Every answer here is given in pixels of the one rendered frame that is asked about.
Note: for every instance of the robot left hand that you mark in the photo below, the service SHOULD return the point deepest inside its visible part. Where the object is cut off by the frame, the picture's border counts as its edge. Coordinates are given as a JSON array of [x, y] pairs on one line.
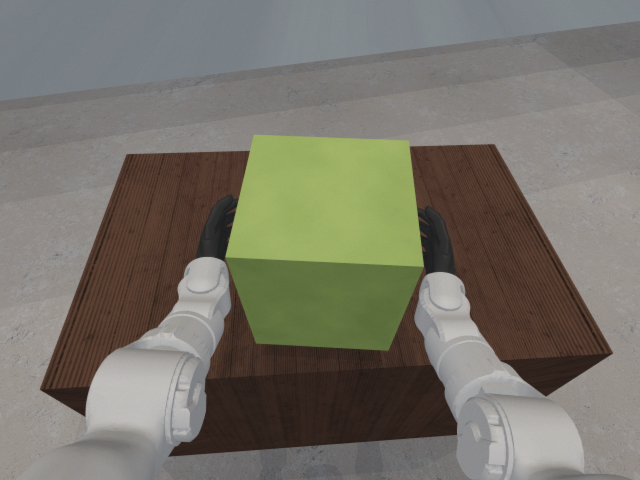
[[215, 233]]

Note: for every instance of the robot right hand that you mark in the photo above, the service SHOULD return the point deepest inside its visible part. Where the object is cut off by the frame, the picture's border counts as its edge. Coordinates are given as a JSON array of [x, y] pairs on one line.
[[439, 253]]

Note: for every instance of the pedestal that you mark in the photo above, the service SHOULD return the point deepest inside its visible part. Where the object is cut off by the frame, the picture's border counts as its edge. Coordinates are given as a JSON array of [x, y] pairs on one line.
[[266, 396]]

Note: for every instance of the left robot upper arm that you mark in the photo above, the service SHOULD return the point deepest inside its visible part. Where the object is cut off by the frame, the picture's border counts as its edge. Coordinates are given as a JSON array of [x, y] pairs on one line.
[[143, 404]]

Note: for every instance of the right robot upper arm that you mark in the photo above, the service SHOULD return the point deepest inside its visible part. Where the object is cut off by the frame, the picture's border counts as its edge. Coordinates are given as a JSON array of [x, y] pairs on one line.
[[507, 437]]

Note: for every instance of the left robot forearm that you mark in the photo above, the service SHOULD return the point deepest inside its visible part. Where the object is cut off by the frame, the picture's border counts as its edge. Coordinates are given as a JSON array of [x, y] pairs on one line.
[[196, 322]]

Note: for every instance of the right robot forearm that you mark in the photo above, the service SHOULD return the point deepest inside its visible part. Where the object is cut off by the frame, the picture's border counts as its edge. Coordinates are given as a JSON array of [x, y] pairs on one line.
[[462, 358]]

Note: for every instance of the carton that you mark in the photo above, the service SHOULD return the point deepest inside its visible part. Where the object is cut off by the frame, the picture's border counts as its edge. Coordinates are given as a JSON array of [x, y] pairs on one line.
[[325, 247]]

